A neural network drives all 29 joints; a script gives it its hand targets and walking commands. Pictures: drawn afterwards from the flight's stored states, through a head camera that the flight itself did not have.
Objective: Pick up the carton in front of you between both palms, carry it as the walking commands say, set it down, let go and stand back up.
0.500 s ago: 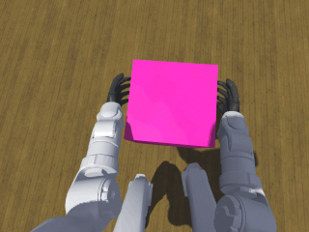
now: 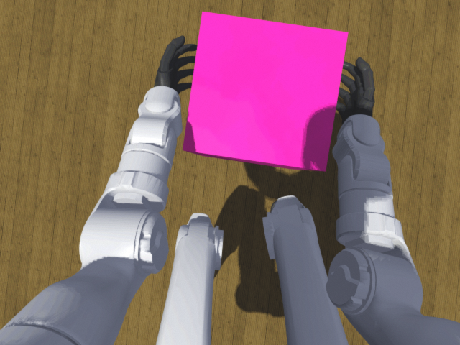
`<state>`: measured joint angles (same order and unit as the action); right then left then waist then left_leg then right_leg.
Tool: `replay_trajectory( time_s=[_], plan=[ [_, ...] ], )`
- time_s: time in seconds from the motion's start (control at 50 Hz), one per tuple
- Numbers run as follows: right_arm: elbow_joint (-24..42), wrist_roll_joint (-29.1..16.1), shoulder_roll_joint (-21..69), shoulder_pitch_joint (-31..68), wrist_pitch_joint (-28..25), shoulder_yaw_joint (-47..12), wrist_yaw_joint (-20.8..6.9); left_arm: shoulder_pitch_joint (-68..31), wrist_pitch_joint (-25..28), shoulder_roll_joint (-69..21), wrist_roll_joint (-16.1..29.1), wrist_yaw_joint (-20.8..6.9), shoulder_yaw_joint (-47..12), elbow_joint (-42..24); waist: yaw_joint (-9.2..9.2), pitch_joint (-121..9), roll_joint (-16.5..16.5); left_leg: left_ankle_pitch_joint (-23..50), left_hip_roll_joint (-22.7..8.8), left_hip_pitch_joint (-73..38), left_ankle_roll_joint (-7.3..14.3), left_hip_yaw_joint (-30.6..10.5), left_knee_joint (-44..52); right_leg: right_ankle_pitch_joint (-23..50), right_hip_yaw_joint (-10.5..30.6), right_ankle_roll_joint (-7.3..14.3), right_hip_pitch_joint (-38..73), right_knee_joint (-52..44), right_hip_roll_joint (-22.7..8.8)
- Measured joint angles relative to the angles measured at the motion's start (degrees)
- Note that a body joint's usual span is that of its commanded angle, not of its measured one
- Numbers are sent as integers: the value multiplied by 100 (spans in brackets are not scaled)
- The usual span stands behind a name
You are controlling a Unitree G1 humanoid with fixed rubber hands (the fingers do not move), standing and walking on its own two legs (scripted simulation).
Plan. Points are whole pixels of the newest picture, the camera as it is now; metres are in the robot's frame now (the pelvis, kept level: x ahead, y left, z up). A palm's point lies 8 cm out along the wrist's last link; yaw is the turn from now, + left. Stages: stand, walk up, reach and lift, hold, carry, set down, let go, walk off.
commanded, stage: set down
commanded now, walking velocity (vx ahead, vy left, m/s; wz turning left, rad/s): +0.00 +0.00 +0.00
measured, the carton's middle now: (257, 109) +0.48 -0.08 -0.20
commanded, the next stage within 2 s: none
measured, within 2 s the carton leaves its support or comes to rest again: rests again in 1.36 s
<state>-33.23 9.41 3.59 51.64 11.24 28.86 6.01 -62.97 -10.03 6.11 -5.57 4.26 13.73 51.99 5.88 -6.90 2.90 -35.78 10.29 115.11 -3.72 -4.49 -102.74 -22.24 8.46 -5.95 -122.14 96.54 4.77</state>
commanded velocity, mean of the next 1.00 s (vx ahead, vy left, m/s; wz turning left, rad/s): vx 0.00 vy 0.00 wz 0.00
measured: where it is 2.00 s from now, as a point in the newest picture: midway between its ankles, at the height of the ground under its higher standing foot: (245, 264)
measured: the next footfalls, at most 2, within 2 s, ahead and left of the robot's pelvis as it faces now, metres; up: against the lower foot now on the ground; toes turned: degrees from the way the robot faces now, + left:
none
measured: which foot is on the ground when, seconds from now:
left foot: down 0.00-1.00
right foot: down 0.00-1.00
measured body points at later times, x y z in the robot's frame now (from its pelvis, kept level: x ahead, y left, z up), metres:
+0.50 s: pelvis -0.02 +0.00 -0.08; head +0.34 +0.00 +0.19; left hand +0.55 +0.04 -0.26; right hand +0.46 -0.25 -0.24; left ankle +0.07 +0.12 -0.46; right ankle +0.13 -0.15 -0.46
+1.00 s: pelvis -0.01 +0.01 -0.09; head +0.35 +0.01 +0.18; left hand +0.54 +0.05 -0.28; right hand +0.46 -0.24 -0.27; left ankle +0.07 +0.12 -0.46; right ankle +0.13 -0.14 -0.46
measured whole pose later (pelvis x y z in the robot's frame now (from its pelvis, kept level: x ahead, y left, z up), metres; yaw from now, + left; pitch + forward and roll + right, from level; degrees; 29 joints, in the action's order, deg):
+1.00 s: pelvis -0.01 +0.01 -0.09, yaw +0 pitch +45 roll -3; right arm -50.8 8.8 -5.3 69.1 8.8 34.9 1.7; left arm -82.7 -9.1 12.6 -4.4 6.5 3.8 68.2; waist 10.1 8.4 2.4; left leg -36.8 11.3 130.1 -2.4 -3.5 -121.8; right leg -24.7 5.8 -7.4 -134.1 113.4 1.6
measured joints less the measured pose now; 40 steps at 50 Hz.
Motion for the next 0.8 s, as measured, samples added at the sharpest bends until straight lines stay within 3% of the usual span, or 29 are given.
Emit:
replay_trajectory(
  time_s=[0.34,0.48,0.8],
  plan=[
    [-436,-127,-364,1155,36,324,42,-1561,-42,530,262,170,-593,879,217,1031,26,-8,224,1219,-125,3,-1258,29,-28,-157,-1123,1127,40],
    [-753,-370,-592,1340,12,398,-52,-1816,-75,594,408,364,-1109,1108,409,1328,-124,-78,352,1363,-155,-104,-1626,-140,-200,-120,-1181,1467,-162],
    [-1339,-93,-713,1574,-136,647,-338,-1965,-5,592,190,372,-1011,1481,415,1358,-18,-78,206,1497,70,62,-1762,-211,-204,-170,-1215,1559,-262]
  ],
)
